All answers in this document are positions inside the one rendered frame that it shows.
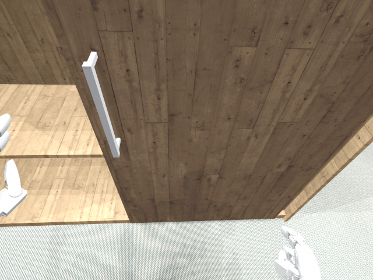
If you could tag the handle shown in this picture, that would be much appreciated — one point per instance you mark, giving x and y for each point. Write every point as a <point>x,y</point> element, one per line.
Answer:
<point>95,89</point>

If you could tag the robot right hand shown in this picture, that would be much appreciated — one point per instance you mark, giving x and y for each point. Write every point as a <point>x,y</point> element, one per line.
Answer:
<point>302,261</point>

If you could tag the robot left hand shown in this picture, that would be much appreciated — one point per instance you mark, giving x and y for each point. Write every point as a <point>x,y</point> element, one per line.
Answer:
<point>11,197</point>

